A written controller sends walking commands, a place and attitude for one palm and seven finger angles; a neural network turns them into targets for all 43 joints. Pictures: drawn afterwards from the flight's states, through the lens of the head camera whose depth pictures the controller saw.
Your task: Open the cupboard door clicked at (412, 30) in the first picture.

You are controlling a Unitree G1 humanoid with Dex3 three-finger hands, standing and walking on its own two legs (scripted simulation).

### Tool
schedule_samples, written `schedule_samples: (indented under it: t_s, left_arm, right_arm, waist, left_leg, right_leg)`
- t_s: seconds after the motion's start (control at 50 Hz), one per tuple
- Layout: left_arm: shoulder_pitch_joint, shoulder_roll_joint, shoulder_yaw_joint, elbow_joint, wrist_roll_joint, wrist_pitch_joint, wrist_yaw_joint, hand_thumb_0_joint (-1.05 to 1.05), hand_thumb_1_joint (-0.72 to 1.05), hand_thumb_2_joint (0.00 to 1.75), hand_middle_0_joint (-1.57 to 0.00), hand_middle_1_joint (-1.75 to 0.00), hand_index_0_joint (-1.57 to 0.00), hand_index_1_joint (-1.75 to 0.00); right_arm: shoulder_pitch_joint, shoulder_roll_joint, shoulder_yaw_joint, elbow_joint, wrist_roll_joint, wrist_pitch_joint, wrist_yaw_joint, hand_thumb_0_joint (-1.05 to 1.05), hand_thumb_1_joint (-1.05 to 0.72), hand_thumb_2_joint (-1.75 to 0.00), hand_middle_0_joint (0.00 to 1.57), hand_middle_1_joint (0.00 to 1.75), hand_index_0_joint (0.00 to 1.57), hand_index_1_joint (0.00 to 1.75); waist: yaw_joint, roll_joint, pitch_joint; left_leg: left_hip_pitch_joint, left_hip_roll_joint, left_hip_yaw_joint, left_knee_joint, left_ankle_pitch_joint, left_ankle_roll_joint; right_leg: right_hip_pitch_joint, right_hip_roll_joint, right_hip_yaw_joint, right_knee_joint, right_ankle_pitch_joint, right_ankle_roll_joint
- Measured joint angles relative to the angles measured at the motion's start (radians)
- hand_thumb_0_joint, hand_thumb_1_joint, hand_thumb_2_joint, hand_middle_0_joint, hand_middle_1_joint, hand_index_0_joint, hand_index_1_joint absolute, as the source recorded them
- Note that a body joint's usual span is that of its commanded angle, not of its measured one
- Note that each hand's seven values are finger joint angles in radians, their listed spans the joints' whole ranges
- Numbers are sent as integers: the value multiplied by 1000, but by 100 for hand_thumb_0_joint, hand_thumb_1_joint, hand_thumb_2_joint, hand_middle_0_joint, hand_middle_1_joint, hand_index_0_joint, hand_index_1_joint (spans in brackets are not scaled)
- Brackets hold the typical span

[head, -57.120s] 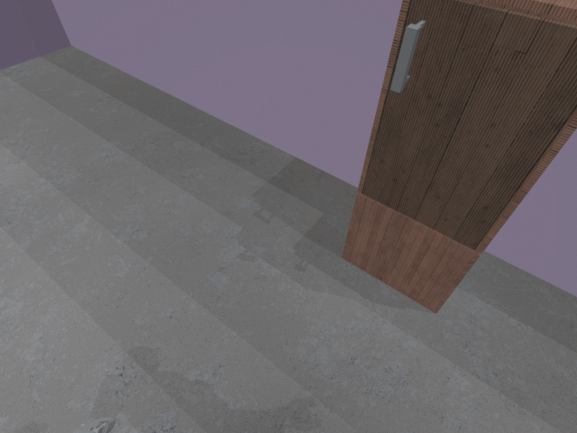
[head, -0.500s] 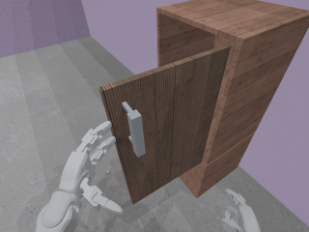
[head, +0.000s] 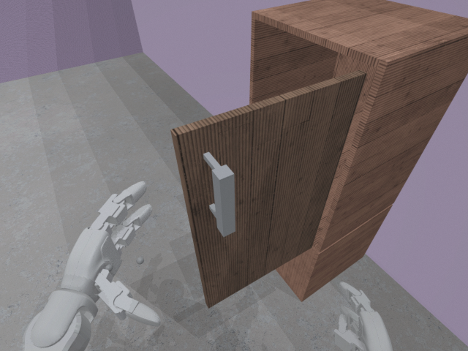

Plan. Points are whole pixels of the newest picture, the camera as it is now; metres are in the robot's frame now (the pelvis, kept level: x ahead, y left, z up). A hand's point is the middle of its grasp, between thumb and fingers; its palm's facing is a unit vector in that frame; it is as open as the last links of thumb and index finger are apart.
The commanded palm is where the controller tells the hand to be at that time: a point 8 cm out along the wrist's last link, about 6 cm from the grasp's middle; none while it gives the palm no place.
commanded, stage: draw the hand back to the body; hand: left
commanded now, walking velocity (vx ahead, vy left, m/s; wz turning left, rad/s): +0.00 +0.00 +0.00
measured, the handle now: (218, 194) +0.33 +0.06 +0.14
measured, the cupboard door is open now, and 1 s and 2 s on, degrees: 88 88 88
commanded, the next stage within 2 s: step back with the hand held close in 1.34 s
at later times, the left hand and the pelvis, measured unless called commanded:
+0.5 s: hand (89, 261) +0.19 +0.21 +0.14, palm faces +0.27 -0.92 -0.28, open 14.5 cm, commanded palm +0.15 +0.26 +0.16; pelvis +0.00 +0.01 +0.01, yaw +0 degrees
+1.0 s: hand (54, 241) +0.21 +0.26 +0.16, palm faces +0.43 -0.81 -0.39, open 8.7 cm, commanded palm +0.16 +0.30 +0.18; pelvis +0.02 +0.01 +0.01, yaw -1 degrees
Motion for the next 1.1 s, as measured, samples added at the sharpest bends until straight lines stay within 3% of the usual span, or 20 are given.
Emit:
schedule_samples:
  t_s: [0.28, 0.34, 0.4, 0.54, 0.98, 1.1]
  left_arm:
    - [31, 31, 58, -43, -24, 25, -44, -1, -47, 32, -15, -30, -15, -30]
    - [45, 52, 46, -66, 76, -26, 91, -1, -42, 34, -15, -30, -16, -30]
    - [83, 38, 43, -86, 140, -82, 208, -1, -34, 37, -16, -30, -16, -30]
    - [108, 36, 42, -67, 199, -143, 310, 0, -13, 46, -16, -30, -17, -30]
    - [87, 98, 213, 19, 184, -177, 337, 1, 63, 79, -20, -31, -20, -30]
    - [74, 88, 221, 28, 183, -174, 342, 1, 79, 86, -20, -31, -21, -30]
  right_arm:
    - [-4, -14, -1, 13, 7, -29, 0, 1, -90, -90, 20, 30, 20, 30]
    - [-10, -4, -5, 11, -14, -29, -8, 1, -90, -90, 20, 30, 20, 30]
    - [-13, 6, -11, 12, -30, -19, -5, 1, -90, -90, 20, 30, 20, 30]
    - [-8, 11, -20, 53, -44, 12, -6, 1, -90, -90, 20, 30, 20, 30]
    - [-34, -3, -61, 88, -36, 64, -11, 1, -90, -90, 20, 30, 20, 30]
    - [-39, -9, -65, 90, -36, 62, -9, 1, -90, -90, 20, 30, 20, 30]
  waist:
    - [13, -1, -7]
    - [18, -4, 9]
    - [20, -7, 27]
    - [34, -3, 57]
    - [36, 10, 60]
    - [41, 12, 63]
  left_leg:
    - [4, -13, -4, -3, 3, 15]
    - [16, -12, 2, -14, 8, 15]
    - [30, -12, 10, -37, 19, 16]
    - [66, -18, 13, -84, 40, 19]
    - [125, -3, 23, -146, 47, 5]
    - [129, -1, 19, -153, 49, 2]
  right_leg:
    - [16, -12, -4, -21, 12, 16]
    - [25, -10, 3, -32, 19, 16]
    - [34, -9, 11, -52, 31, 17]
    - [67, -13, 14, -93, 49, 20]
    - [116, 5, 23, -144, 53, 10]
    - [122, 8, 19, -152, 55, 7]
